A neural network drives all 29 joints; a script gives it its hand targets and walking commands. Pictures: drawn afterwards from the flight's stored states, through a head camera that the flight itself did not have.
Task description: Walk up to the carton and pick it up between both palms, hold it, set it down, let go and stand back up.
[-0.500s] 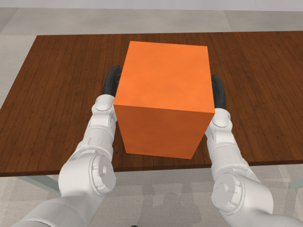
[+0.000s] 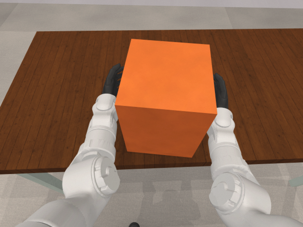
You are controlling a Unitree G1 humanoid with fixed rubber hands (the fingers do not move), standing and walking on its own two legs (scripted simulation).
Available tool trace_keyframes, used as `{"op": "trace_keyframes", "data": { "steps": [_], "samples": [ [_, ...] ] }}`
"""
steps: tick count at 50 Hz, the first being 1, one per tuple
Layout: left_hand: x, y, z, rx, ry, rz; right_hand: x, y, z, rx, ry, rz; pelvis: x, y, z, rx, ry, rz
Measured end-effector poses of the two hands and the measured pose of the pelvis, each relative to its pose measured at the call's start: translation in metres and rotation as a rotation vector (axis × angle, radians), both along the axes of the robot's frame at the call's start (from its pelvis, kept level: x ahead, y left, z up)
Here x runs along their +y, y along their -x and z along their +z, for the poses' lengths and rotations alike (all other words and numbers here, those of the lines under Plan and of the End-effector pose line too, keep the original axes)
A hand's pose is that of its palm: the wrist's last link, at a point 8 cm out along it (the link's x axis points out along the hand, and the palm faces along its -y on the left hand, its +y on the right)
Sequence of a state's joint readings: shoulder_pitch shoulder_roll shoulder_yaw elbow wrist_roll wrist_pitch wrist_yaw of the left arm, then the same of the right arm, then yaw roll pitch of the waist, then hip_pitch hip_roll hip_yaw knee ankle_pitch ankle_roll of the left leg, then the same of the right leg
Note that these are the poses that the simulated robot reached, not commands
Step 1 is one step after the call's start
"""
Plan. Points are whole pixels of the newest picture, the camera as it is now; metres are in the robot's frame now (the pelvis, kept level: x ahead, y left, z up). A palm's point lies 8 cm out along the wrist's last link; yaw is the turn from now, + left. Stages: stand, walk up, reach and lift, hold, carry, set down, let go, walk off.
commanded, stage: set down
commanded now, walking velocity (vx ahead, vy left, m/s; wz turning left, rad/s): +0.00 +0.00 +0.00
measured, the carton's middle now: (164, 103) +0.42 +0.04 +0.04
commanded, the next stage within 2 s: none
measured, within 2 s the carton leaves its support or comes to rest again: neither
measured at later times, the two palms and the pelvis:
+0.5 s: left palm (110, 93) +0.42 +0.19 +0.07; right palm (219, 104) +0.42 -0.10 +0.06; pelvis +0.00 +0.00 +0.00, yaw +0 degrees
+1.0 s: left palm (110, 93) +0.42 +0.19 +0.06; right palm (219, 104) +0.42 -0.10 +0.06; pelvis +0.00 +0.00 +0.00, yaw +0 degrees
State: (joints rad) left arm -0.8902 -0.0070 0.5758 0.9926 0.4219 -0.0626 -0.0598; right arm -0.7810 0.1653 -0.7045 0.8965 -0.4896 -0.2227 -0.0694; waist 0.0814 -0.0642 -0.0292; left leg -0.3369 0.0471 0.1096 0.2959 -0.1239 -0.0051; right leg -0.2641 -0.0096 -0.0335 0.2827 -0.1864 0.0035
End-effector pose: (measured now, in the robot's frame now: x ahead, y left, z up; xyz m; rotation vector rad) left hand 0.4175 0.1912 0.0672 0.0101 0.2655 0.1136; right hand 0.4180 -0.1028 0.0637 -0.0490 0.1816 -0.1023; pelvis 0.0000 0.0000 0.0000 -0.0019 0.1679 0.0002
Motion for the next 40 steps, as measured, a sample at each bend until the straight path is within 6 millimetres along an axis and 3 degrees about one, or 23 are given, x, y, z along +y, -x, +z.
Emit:
{"op": "trace_keyframes", "data": {
  "steps": [40],
  "samples": [
    [0.0014, 0.0001, -0.0025, -0.006, 0.018, -0.005, 0.0008, 0.0004, 0.0004, 0.001, 0.022, 0.009, -0.0004, 0.0019, -0.0002, -0.008, -0.004, 0.008]
  ]
}}
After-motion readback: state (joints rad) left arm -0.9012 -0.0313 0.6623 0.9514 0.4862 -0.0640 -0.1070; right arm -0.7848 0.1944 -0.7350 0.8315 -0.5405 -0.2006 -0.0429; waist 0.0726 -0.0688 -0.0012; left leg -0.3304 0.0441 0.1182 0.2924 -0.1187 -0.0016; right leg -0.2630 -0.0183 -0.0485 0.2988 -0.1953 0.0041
